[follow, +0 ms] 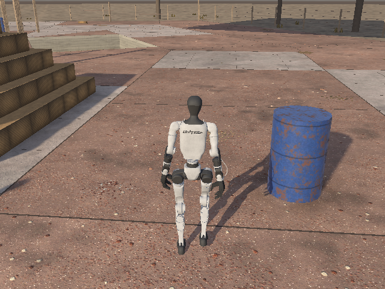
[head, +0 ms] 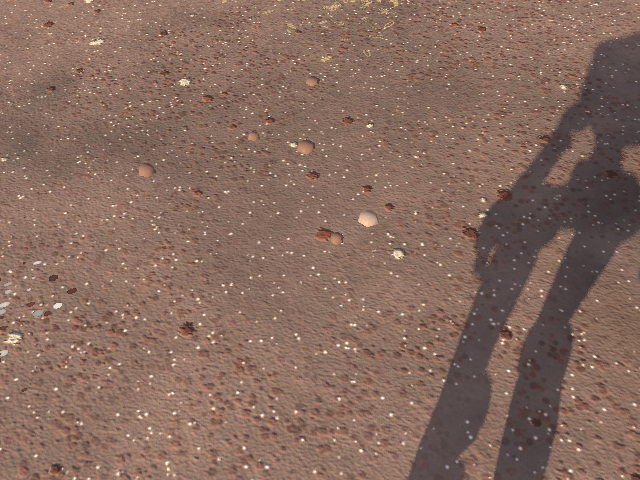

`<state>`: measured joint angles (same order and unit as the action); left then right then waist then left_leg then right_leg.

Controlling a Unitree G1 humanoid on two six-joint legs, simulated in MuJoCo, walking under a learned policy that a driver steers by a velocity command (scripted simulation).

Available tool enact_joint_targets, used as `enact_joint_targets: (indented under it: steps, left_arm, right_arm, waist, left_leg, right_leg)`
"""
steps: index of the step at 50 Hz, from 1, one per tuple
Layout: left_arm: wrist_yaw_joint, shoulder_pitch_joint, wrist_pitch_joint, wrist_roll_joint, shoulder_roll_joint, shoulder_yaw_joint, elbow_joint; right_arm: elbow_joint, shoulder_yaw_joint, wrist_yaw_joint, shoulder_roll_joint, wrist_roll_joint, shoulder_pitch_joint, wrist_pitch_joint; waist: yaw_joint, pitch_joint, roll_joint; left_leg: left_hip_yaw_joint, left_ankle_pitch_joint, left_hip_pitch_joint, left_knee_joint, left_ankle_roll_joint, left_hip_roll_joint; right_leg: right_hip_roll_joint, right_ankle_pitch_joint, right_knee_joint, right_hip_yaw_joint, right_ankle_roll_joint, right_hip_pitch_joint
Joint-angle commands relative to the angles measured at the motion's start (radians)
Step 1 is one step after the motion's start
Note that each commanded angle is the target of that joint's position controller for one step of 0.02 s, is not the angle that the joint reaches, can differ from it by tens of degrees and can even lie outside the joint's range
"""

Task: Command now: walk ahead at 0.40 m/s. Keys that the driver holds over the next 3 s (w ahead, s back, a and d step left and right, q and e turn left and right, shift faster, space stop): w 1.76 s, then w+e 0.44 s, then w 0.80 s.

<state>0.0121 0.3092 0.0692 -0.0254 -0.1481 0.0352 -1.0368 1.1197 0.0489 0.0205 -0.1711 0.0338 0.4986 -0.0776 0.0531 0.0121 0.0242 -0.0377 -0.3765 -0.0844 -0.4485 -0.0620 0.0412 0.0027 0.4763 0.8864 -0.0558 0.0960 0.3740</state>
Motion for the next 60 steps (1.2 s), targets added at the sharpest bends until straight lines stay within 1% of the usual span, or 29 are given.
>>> enact_joint_targets:
  steps: [1,3,5,7,8,9,10,11,12,13,15,17,20,24,28,32,34,35,36,37,38,39,40,42,43,46,52,57,60]
  left_arm:
    - [0.021,-0.185,0.024,0.01,-0.066,0.018,0.145]
    - [0.034,-0.162,0.009,0.012,-0.049,0.019,0.149]
    - [0.029,-0.069,-0.003,0.015,-0.049,0.028,0.12]
    - [0.01,0.106,-0.005,0.007,-0.107,0.06,0.056]
    - [-0.003,0.239,0.003,-0.01,-0.167,0.082,0.024]
    - [-0.011,0.336,0.01,-0.028,-0.284,0.099,0.023]
    - [-0.008,0.244,-0.006,-0.004,-0.279,0.091,0.031]
    - [-0.005,0.084,-0.008,0.002,-0.248,0.08,0.072]
    - [0.004,0.001,0.002,0.01,-0.187,0.063,0.098]
    - [0.006,-0.023,0.013,0.01,-0.167,0.055,0.098]
    - [-0.003,0.012,0.027,0.007,-0.115,0.036,0.073]
    - [-0.009,0.079,0.037,0.007,-0.117,0.032,0.047]
    - [-0.012,0.141,0.039,0.009,-0.125,0.029,0.036]
    - [-0.013,0.198,0.042,0.011,-0.115,0.021,0.025]
    - [-0.019,0.25,0.045,0.008,-0.122,0.02,0.005]
    - [-0.029,0.239,0.041,0.0,-0.143,0.025,-0.008]
    - [-0.031,0.216,0.034,-0.003,-0.169,0.031,-0.011]
    - [-0.03,0.199,0.03,0.002,-0.17,0.031,-0.007]
    - [-0.026,0.191,0.029,0.013,-0.137,0.019,0.025]
    - [-0.014,0.313,0.027,0.053,-0.036,0.004,0.036]
    - [-0.018,0.232,0.024,0.029,-0.137,0.029,0.036]
    - [-0.015,0.136,0.028,0.022,-0.139,0.032,0.068]
    - [-0.013,0.092,0.032,0.018,-0.123,0.029,0.074]
    - [-0.002,0.104,0.008,-0.009,-0.094,0.029,0.066]
    - [0.004,0.111,-0.004,-0.012,-0.079,0.029,0.064]
    - [0.017,0.031,-0.025,-0.016,-0.077,0.029,0.093]
    - [0.025,-0.234,-0.026,-0.001,-0.082,0.017,0.183]
    - [0.021,-0.362,-0.017,0.003,-0.088,0.01,0.229]
    - [0.016,-0.347,-0.006,0.002,-0.106,0.017,0.238]
  right_arm:
    - [-0.017,0.015,0.008,-0.113,0.0,0.06,-0.011]
    - [-0.044,0.013,0.006,-0.116,-0.014,-0.033,-0.017]
    - [-0.046,0.016,-0.002,-0.137,-0.027,-0.06,-0.021]
    - [-0.032,0.012,-0.009,-0.139,-0.022,-0.026,-0.028]
    - [-0.035,0.005,-0.014,-0.121,-0.019,-0.028,-0.029]
    - [-0.08,-0.018,-0.02,-0.016,-0.023,0.012,-0.026]
    - [-0.1,-0.002,-0.03,-0.057,-0.012,0.001,-0.021]
    - [-0.126,0.001,-0.036,-0.071,-0.011,-0.055,-0.013]
    - [-0.137,0.001,-0.042,-0.076,-0.006,-0.119,-0.014]
    - [-0.133,0.002,-0.042,-0.06,-0.008,-0.114,-0.013]
    - [-0.12,0.005,-0.046,-0.054,0.004,-0.08,0.006]
    - [-0.136,0.01,-0.049,-0.059,0.001,-0.122,0.02]
    - [-0.186,0.011,-0.054,-0.061,0.001,-0.269,0.032]
    - [-0.249,0.004,-0.06,-0.049,-0.005,-0.452,0.03]
    - [-0.288,-0.002,-0.061,-0.048,-0.012,-0.558,0.025]
    - [-0.305,0.006,-0.053,-0.067,-0.012,-0.555,0.013]
    - [-0.256,0.025,-0.038,-0.097,-0.011,-0.387,0.002]
    - [-0.201,0.04,-0.029,-0.123,-0.003,-0.217,-0.007]
    - [-0.17,0.062,-0.018,-0.201,0.025,-0.041,-0.014]
    - [-0.163,0.08,-0.025,-0.283,0.034,-0.006,-0.009]
    - [-0.171,0.073,-0.032,-0.24,-0.004,-0.085,0.004]
    - [-0.186,0.054,-0.035,-0.182,-0.015,-0.191,0.001]
    - [-0.188,0.04,-0.039,-0.13,-0.012,-0.236,-0.008]
    - [-0.163,0.021,-0.03,-0.074,-0.017,-0.235,-0.02]
    - [-0.148,0.017,-0.027,-0.07,-0.018,-0.205,-0.027]
    - [-0.123,0.021,-0.022,-0.11,-0.025,-0.139,-0.04]
    - [-0.103,0.01,-0.023,-0.108,-0.024,-0.038,-0.036]
    - [-0.074,0.009,-0.013,-0.12,-0.016,0.041,-0.033]
    - [-0.068,0.014,-0.003,-0.138,-0.009,0.022,-0.028]
  waist:
    - [-0.007,0.135,0.026]
    - [-0.054,0.131,0.061]
    - [-0.101,0.105,0.077]
    - [-0.17,0.026,0.025]
    - [-0.235,-0.035,-0.05]
    - [-0.218,-0.122,-0.286]
    - [-0.159,-0.087,-0.244]
    - [-0.09,0.031,-0.158]
    - [-0.083,0.08,-0.062]
    - [-0.049,0.076,-0.055]
    - [-0.016,0.052,-0.079]
    - [-0.015,0.055,-0.081]
    - [-0.038,0.083,-0.063]
    - [-0.077,0.105,-0.071]
    - [-0.105,0.111,-0.09]
    - [-0.081,0.099,-0.102]
    - [-0.008,0.004,-0.113]
    - [0.062,-0.087,-0.09]
    - [0.12,-0.211,-0.01]
    - [0.053,-0.317,0.215]
    - [0.039,-0.256,0.055]
    - [0.005,-0.11,0.028]
    - [-0.017,-0.041,-0.013]
    - [-0.071,-0.002,0.012]
    - [-0.079,-0.001,0.021]
    - [-0.087,0.034,0.023]
    - [-0.033,0.089,0.032]
    - [0.004,0.102,0.046]
    - [-0.026,0.094,0.049]
  left_leg:
    - [0.369,0.144,0.142,0.285,-0.186,-0.337]
    - [0.214,0.181,-0.042,0.297,-0.13,-0.249]
    - [0.121,0.294,-0.188,0.22,-0.098,-0.212]
    - [0.051,0.515,-0.241,-0.033,-0.064,-0.171]
    - [-0.009,0.47,-0.327,-0.292,-0.035,-0.116]
    - [-0.056,-0.039,-0.483,-0.694,0.006,-0.004]
    - [0.073,-0.111,-0.575,-0.846,-0.021,0.005]
    - [0.074,-0.015,-0.626,-0.888,-0.038,-0.072]
    - [0.076,0.073,-0.599,-0.835,-0.043,-0.111]
    - [0.079,0.11,-0.536,-0.773,-0.04,-0.133]
    - [0.066,0.133,-0.458,-0.704,-0.025,-0.146]
    - [0.045,0.164,-0.488,-0.661,-0.015,-0.144]
    - [0.023,0.238,-0.599,-0.561,0.009,-0.153]
    - [-0.012,0.339,-0.624,-0.346,0.031,-0.134]
    - [-0.046,0.373,-0.578,-0.195,0.014,-0.1]
    - [-0.067,0.276,-0.485,-0.105,-0.041,-0.061]
    - [-0.092,0.221,-0.268,-0.06,-0.078,0.005]
    - [-0.086,0.266,-0.048,-0.011,-0.102,0.002]
    - [0.145,0.162,0.218,-0.004,-0.153,-0.211]
    - [0.659,0.095,0.451,0.116,-0.293,-0.489]
    - [0.686,0.032,0.361,0.18,-0.262,-0.438]
    - [0.515,0.068,0.212,0.2,-0.225,-0.404]
    - [0.408,0.188,0.093,0.235,-0.198,-0.359]
    - [0.263,0.301,-0.034,0.272,-0.147,-0.28]
    - [0.232,0.351,-0.051,0.281,-0.144,-0.269]
    - [0.163,0.421,-0.056,0.316,-0.148,-0.248]
    - [0.08,0.533,-0.001,0.341,-0.126,-0.207]
    - [0.062,0.629,0.143,0.303,-0.131,-0.241]
    - [0.049,0.813,0.212,0.219,-0.121,-0.27]
  right_leg:
    - [-0.081,-0.073,-0.03,0.052,-0.019,0.363]
    - [-0.036,-0.199,-0.17,-0.004,-0.029,0.121]
    - [0.025,-0.324,-0.265,-0.071,-0.029,-0.15]
    - [0.066,-0.284,-0.305,-0.089,-0.011,-0.389]
    - [-0.036,-0.171,-0.368,0.032,0.02,-0.519]
    - [-0.351,0.156,-0.603,0.553,0.107,-0.582]
    - [-0.399,0.306,-0.781,0.856,0.16,-0.477]
    - [-0.396,0.342,-0.758,0.737,0.154,-0.367]
    - [-0.345,0.162,-0.75,0.584,0.134,-0.259]
    - [-0.288,0.0,-0.747,0.463,0.105,-0.207]
    - [-0.228,-0.217,-0.748,0.317,0.084,-0.176]
    - [-0.215,-0.35,-0.754,0.256,0.096,-0.206]
    - [-0.216,-0.39,-0.789,0.218,0.113,-0.266]
    - [-0.195,-0.513,-0.792,0.151,0.11,-0.325]
    - [-0.2,-0.649,-0.764,0.11,0.105,-0.402]
    - [-0.227,-0.901,-0.664,0.084,0.088,-0.493]
    - [-0.211,-1.159,-0.454,0.056,0.062,-0.499]
    - [-0.174,-1.106,-0.258,0.024,0.042,-0.419]
    - [-0.128,-0.763,0.038,-0.004,0.026,-0.202]
    - [0.067,0.014,0.405,-0.016,-0.014,0.156]
    - [0.022,-0.019,0.471,0.117,0.006,0.236]
    - [-0.026,-0.117,0.433,0.112,0.011,0.264]
    - [-0.058,-0.175,0.377,0.108,0.009,0.231]
    - [-0.094,-0.204,0.289,0.098,-0.007,0.147]
    - [-0.094,-0.209,0.266,0.09,-0.015,0.126]
    - [-0.11,-0.265,0.198,0.058,-0.041,0.195]
    - [-0.107,-0.46,-0.093,0.0,-0.073,0.279]
    - [-0.069,-0.471,-0.26,-0.028,-0.042,0.269]
    - [-0.037,-0.37,-0.324,-0.037,0.0,0.201]
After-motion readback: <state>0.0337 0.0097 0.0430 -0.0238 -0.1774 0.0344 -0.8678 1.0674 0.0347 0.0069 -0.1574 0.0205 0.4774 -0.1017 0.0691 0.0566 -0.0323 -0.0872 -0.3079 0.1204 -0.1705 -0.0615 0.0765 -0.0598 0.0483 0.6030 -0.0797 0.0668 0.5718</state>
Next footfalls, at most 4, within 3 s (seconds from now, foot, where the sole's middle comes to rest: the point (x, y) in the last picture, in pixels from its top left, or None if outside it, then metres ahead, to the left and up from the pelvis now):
0.16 right None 0.21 -0.14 -0.77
0.70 left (317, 470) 0.53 0.04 -0.77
1.26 right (382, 335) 0.84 -0.13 -0.77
1.84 left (305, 242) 1.15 0.04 -0.77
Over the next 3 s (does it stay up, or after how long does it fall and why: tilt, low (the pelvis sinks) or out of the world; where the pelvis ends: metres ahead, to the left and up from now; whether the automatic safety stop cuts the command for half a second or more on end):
stays up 1.60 -0.14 -0.01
